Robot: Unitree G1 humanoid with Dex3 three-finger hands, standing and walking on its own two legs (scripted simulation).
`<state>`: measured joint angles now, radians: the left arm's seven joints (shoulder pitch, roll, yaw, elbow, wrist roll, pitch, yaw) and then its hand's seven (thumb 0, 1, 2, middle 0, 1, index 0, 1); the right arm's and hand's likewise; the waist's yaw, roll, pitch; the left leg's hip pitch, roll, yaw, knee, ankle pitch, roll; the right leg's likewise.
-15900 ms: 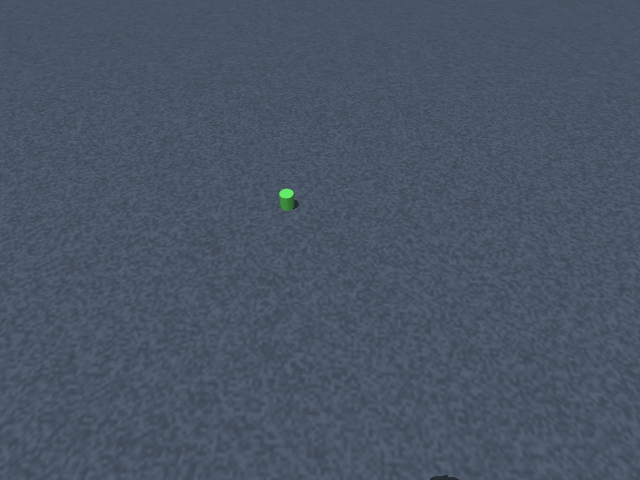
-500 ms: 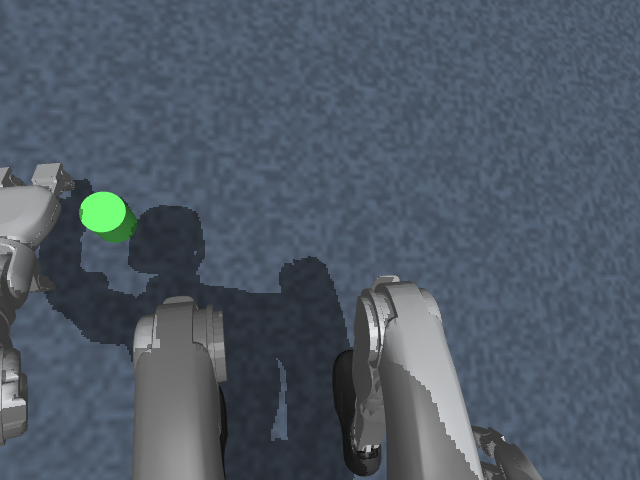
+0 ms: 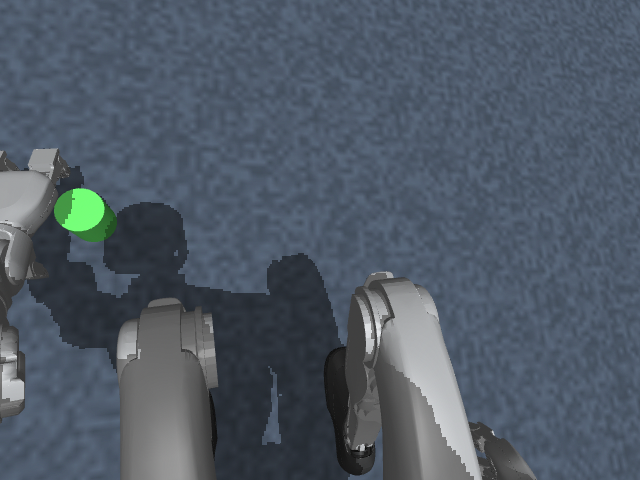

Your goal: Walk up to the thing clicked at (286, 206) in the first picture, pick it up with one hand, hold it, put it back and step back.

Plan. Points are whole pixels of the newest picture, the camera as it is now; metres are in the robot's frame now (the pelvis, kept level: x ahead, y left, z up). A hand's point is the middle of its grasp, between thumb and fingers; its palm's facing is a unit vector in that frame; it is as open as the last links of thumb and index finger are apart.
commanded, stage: approach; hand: left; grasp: from above
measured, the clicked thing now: (87, 216) +0.47 +0.28 -0.29
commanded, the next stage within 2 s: close in in 0.44 s
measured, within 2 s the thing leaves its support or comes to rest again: neither
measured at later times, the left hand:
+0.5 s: hand (72, 203) +0.45 +0.27 -0.17, palm faces -0.52 -0.09 -0.85, open 14.0 cm
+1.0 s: hand (75, 216) +0.45 +0.28 -0.21, palm faces -0.44 -0.09 -0.89, open 14.0 cm
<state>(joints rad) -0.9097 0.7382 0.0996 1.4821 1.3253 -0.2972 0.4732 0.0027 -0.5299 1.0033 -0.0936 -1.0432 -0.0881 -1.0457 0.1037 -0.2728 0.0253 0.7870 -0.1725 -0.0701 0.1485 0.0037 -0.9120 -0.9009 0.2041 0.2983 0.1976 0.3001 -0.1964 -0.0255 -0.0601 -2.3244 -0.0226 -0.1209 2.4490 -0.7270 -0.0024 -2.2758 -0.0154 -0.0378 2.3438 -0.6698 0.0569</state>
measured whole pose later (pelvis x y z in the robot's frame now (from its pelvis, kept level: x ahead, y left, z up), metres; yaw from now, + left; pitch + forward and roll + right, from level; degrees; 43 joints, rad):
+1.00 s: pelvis +0.00 +0.00 -0.01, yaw -2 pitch +32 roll -10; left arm -1.04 0.78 0.10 1.71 1.36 -0.22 0.59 0.00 -0.51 1.00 -0.09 -1.04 -0.09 -1.03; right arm 0.07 -0.29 0.10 0.75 -0.22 -0.14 0.18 0.00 -0.91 -0.90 0.20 0.30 0.20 0.30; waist -0.31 -0.05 -0.02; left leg -2.35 -0.02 -0.15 2.49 -0.72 0.00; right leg -2.28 0.00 -0.06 2.36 -0.65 0.06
